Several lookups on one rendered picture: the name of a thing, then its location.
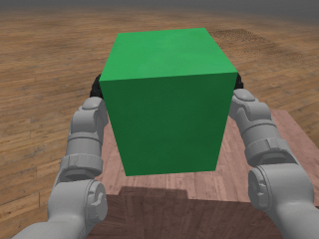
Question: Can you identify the robot left forearm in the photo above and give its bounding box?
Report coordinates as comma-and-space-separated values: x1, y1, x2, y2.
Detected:
47, 97, 109, 219

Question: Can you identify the left robot hand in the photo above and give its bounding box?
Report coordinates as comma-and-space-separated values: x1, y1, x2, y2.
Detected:
90, 74, 104, 99

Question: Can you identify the right robot hand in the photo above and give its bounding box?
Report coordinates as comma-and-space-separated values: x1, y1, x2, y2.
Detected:
234, 73, 244, 90

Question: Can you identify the robot right upper arm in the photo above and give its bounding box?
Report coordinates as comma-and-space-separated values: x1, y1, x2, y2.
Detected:
248, 162, 319, 239

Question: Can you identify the robot right forearm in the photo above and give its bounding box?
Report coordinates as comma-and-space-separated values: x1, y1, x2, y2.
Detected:
228, 89, 315, 203

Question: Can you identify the robot left upper arm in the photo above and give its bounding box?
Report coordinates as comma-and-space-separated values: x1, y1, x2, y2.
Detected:
11, 179, 108, 239

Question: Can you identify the carton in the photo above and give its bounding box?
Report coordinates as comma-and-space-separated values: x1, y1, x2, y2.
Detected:
99, 27, 238, 176

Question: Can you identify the pedestal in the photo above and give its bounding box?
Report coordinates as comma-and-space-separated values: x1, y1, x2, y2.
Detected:
85, 109, 319, 239

